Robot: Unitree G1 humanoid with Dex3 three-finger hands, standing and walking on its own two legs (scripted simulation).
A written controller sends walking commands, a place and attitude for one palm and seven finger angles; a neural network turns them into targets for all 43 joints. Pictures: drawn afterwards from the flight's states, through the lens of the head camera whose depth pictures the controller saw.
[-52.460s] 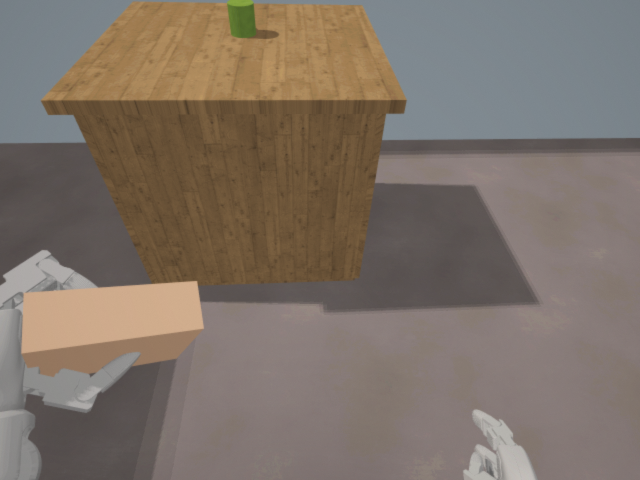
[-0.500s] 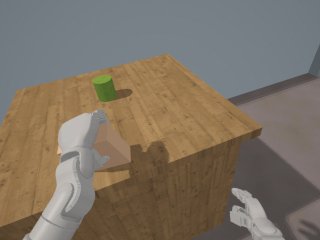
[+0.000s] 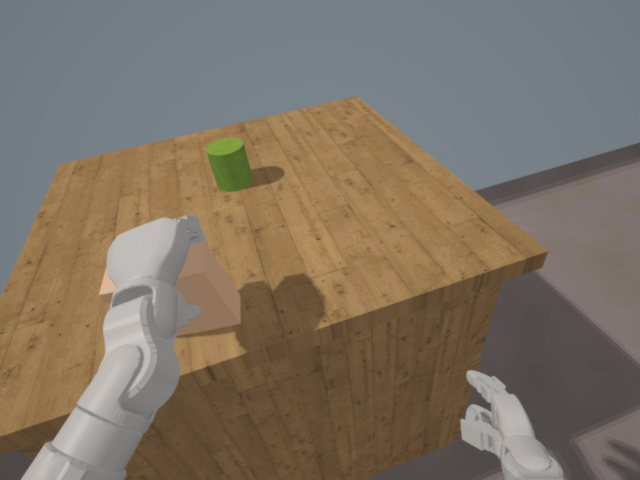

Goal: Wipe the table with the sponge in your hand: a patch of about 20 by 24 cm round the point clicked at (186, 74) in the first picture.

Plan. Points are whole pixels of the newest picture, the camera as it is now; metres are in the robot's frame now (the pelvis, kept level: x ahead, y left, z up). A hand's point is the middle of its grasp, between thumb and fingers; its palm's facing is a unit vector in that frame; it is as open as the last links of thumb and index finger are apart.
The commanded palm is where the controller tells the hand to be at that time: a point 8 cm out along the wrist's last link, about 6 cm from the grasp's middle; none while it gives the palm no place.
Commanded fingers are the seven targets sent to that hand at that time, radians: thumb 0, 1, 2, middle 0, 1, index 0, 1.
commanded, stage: wipe forward along the middle lane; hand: left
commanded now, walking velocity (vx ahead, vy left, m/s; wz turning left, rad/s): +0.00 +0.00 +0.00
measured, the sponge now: (185, 303) +0.30 +0.23 +0.10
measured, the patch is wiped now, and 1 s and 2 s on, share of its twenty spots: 1.00 1.00 1.00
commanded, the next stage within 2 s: slide back across to the first lane in 1.40 s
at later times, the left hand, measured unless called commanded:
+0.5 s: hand (177, 254) +0.34 +0.24 +0.15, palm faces +0.08 -0.06 -1.00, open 9.0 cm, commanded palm +0.31 +0.25 +0.18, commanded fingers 0.00 0.10 1.30 -1.20 -1.60 -1.20 -1.60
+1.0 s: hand (172, 233) +0.39 +0.27 +0.15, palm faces -0.02 -0.02 -1.00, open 9.2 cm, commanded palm +0.36 +0.28 +0.17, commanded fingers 0.00 0.10 1.30 -1.20 -1.60 -1.20 -1.60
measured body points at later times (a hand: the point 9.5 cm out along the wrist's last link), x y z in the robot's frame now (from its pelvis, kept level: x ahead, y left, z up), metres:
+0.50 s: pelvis +0.00 +0.00 +0.00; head -0.03 -0.06 +0.45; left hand +0.33 +0.24 +0.21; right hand +0.24 -0.22 -0.09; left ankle +0.02 +0.14 -0.74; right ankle +0.00 -0.07 -0.74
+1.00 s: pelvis +0.00 +0.00 +0.00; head -0.01 -0.05 +0.45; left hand +0.38 +0.27 +0.20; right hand +0.16 -0.25 -0.12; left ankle +0.02 +0.14 -0.74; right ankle +0.00 -0.07 -0.74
